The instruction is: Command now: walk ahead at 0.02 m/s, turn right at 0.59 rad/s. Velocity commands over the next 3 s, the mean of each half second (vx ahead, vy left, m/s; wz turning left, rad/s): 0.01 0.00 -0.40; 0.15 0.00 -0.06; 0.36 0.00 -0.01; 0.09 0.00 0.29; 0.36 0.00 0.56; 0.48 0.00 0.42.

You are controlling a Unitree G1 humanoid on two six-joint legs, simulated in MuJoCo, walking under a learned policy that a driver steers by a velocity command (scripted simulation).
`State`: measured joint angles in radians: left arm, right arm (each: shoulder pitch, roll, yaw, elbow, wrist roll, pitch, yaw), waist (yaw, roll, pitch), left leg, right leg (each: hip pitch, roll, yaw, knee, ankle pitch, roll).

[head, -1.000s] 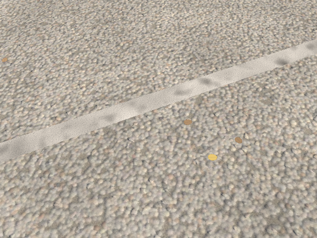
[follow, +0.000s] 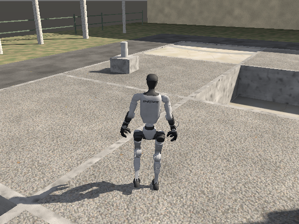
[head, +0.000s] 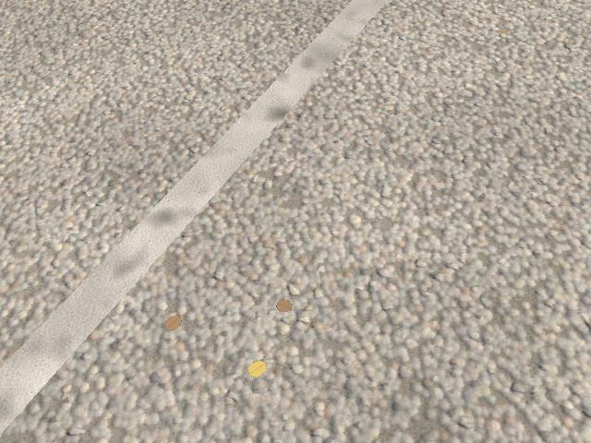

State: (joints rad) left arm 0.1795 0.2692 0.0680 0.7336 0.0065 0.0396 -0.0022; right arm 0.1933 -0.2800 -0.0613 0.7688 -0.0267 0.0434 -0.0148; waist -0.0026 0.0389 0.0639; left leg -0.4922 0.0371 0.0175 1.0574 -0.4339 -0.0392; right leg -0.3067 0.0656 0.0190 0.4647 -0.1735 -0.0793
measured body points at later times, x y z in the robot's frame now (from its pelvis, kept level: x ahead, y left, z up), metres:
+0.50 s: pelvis -0.01 +0.04 +0.01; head +0.02 +0.06 +0.45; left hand +0.15 +0.28 -0.13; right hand +0.06 -0.24 -0.10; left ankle +0.01 +0.13 -0.74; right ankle -0.06 -0.08 -0.69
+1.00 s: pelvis +0.03 +0.04 +0.00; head +0.04 +0.06 +0.45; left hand +0.12 +0.30 -0.15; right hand +0.04 -0.25 -0.12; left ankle +0.05 +0.12 -0.74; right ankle -0.07 -0.07 -0.73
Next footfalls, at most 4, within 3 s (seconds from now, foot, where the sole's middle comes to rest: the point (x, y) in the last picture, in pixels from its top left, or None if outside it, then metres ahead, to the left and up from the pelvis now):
0.30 left None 0.05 0.12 -0.78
0.62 right None -0.03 -0.08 -0.78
1.42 right None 0.38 -0.12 -0.78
2.00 left None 0.34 0.06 -0.78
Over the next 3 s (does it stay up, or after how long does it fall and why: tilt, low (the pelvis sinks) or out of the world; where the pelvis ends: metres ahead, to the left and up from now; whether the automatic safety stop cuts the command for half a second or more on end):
stays up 0.74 0.08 -0.02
